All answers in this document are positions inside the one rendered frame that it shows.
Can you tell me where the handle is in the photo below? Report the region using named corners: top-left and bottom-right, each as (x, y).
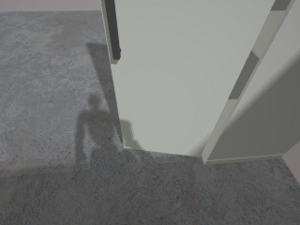
top-left (104, 0), bottom-right (121, 60)

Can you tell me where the fridge door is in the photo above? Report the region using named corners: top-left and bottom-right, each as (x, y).
top-left (99, 0), bottom-right (276, 158)

